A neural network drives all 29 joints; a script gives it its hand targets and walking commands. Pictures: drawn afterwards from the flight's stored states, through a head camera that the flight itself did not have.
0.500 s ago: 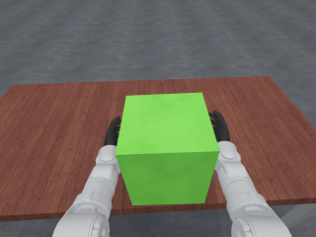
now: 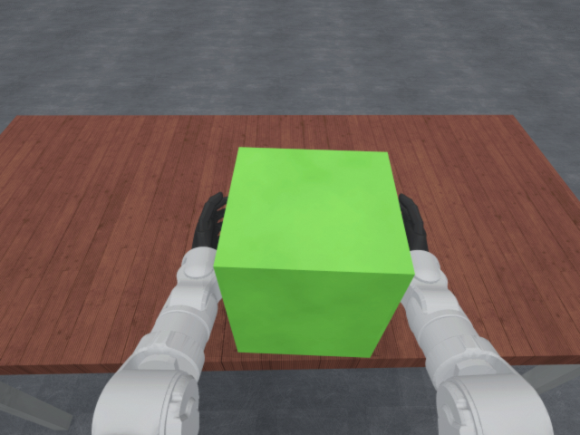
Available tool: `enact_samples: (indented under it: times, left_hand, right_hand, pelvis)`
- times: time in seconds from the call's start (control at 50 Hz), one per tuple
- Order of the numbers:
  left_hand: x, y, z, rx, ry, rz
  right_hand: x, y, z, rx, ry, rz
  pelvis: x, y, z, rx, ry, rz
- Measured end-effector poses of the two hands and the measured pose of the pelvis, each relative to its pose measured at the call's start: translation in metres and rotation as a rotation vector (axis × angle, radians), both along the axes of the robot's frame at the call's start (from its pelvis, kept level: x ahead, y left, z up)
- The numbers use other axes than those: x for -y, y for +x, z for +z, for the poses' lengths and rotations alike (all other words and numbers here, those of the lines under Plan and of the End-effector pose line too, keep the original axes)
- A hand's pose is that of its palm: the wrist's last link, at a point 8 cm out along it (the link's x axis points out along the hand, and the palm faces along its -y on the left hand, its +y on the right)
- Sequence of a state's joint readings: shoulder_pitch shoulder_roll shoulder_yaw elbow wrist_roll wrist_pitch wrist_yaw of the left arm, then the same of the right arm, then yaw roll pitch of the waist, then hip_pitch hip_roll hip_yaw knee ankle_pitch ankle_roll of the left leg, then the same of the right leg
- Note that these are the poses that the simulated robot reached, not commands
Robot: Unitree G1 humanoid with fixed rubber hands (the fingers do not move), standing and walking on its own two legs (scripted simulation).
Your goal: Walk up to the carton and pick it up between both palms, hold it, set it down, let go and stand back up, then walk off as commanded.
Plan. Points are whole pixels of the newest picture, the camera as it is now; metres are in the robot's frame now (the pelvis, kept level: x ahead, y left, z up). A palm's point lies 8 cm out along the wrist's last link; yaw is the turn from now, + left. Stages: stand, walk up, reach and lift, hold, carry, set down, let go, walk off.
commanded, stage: set down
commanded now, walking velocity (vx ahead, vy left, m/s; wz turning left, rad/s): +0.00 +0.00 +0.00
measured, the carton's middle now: (308, 258) +0.38 +0.00 +0.04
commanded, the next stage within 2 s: none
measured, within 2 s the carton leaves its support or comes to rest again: neither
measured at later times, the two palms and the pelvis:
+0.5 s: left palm (180, 242) +0.39 +0.18 +0.06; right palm (432, 233) +0.40 -0.18 +0.08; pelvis -0.01 +0.00 -0.01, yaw -1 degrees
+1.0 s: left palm (170, 216) +0.38 +0.18 +0.13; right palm (444, 214) +0.39 -0.17 +0.13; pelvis -0.03 -0.02 -0.01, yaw -1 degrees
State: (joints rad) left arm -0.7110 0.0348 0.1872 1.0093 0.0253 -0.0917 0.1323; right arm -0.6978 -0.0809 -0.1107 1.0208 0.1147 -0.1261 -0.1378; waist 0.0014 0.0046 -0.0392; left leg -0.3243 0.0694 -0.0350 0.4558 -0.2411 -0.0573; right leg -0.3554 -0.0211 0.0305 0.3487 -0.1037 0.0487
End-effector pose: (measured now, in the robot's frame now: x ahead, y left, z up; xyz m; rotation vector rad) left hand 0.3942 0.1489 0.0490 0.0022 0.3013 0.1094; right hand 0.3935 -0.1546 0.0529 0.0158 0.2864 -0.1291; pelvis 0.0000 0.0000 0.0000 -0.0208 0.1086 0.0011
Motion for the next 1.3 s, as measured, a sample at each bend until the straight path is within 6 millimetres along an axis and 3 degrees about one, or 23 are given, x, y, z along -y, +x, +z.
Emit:
enact_samples:
  times: [0.14, 0.34, 0.58, 0.7, 0.78, 0.92, 1.0, 1.16, 1.24, 1.3]
  left_hand:
    - [-0.008, -0.003, -0.011, -0.042, 0.004, 0.008]
    - [-0.035, -0.013, -0.018, -0.069, -0.046, 0.054]
    - [-0.032, -0.008, 0.030, -0.045, -0.006, 0.000]
    - [-0.027, -0.007, 0.033, -0.096, -0.030, 0.005]
    - [-0.022, -0.013, 0.049, -0.021, -0.061, 0.007]
    - [-0.026, -0.013, 0.061, -0.076, -0.044, 0.028]
    - [-0.031, -0.015, 0.083, -0.018, -0.037, 0.044]
    - [-0.042, -0.023, 0.121, 0.010, -0.009, 0.018]
    - [-0.047, -0.025, 0.125, -0.003, -0.012, 0.010]
    - [-0.047, -0.026, 0.118, -0.018, -0.004, -0.002]
  right_hand:
    - [0.004, 0.004, -0.007, 0.008, 0.026, 0.017]
    - [0.021, 0.004, 0.004, 0.001, 0.001, -0.004]
    - [0.031, 0.006, 0.036, 0.011, 0.052, -0.010]
    - [0.034, -0.001, 0.049, 0.014, 0.032, -0.018]
    - [0.028, -0.007, 0.063, 0.082, 0.062, 0.006]
    - [0.020, -0.006, 0.067, 0.009, 0.041, 0.013]
    - [0.019, -0.004, 0.081, 0.052, 0.077, 0.008]
    - [0.030, -0.007, 0.121, 0.093, -0.008, 0.015]
    - [0.038, -0.011, 0.131, 0.082, -0.019, 0.003]
    - [0.041, -0.015, 0.125, 0.049, -0.031, 0.006]
  pelvis:
    - [-0.001, -0.001, -0.005, -0.047, -0.006, -0.021]
    - [0.000, -0.002, -0.011, -0.060, -0.005, -0.023]
    - [0.003, -0.014, -0.012, -0.016, -0.010, -0.022]
    - [0.010, -0.021, -0.010, 0.005, 0.011, -0.020]
    - [0.012, -0.023, -0.007, 0.007, 0.011, -0.031]
    - [0.017, -0.032, -0.007, 0.029, 0.022, -0.015]
    - [0.017, -0.031, -0.005, 0.018, 0.014, -0.017]
    - [0.018, -0.029, 0.000, 0.088, 0.014, -0.003]
    - [0.017, -0.029, 0.001, 0.113, 0.013, 0.009]
    - [0.017, -0.028, 0.002, 0.127, 0.014, 0.017]
